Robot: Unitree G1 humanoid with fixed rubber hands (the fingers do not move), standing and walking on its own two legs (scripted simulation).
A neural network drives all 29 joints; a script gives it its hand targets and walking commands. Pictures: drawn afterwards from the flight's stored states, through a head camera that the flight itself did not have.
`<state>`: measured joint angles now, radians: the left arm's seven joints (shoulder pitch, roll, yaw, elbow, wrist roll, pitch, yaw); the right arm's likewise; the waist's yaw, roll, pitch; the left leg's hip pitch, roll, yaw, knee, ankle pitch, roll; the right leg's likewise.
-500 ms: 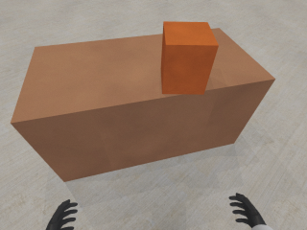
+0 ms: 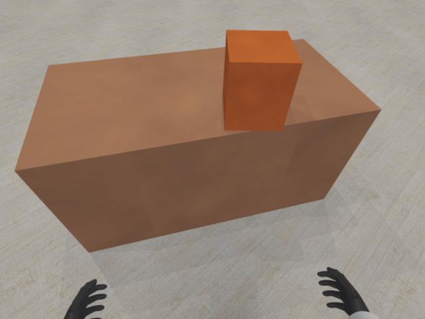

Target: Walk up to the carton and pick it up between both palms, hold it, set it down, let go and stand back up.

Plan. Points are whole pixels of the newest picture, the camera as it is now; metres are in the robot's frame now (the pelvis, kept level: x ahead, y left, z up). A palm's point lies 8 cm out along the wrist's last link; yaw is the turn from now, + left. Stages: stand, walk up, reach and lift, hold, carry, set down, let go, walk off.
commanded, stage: stand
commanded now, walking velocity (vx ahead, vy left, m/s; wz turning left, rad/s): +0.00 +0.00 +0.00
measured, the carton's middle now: (255, 82) +0.81 -0.15 +0.00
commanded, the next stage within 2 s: walk up in 1.46 s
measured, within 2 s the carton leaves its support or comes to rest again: neither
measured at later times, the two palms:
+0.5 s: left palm out of the picture +0.13 +0.26 -0.09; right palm out of the picture +0.14 -0.27 -0.07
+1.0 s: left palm out of the picture +0.11 +0.26 -0.10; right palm out of the picture +0.12 -0.27 -0.08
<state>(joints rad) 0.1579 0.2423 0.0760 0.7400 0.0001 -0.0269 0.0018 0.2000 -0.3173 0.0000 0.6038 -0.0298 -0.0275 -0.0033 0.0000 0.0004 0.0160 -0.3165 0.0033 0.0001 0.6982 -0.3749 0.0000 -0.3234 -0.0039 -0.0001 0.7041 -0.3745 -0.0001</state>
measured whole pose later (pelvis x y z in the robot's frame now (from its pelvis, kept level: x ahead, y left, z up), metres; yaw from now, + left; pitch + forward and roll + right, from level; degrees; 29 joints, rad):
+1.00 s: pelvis -0.02 +0.00 +0.00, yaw +0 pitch -2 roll +0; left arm 0.12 0.25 0.08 0.87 0.00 -0.03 0.00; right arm 0.20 -0.33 0.00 0.70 -0.03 -0.03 0.00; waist 0.00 0.00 0.02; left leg -0.32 0.00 0.00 0.70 -0.35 0.00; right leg -0.32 0.00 0.00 0.70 -0.35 0.00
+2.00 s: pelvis +0.03 -0.09 -0.01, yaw -1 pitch -1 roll +3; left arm 0.20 0.39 0.16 0.78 0.00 -0.05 -0.08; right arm 0.44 -0.46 0.00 0.76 -0.03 -0.09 -0.02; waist 0.00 -0.04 0.04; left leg -0.32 0.06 -0.05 0.86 -0.47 0.02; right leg -0.43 -0.02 -0.01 0.78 -0.33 -0.02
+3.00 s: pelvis +0.32 -0.20 +0.01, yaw -1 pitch +1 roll +4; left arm 0.36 0.39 0.12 0.71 0.00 -0.06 -0.05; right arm 0.35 -0.45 0.00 0.76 0.00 -0.09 -0.01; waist 0.00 -0.02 0.05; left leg -0.52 -0.03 -0.06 1.02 -0.32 0.03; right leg -0.37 -0.03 -0.06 0.65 -0.30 -0.06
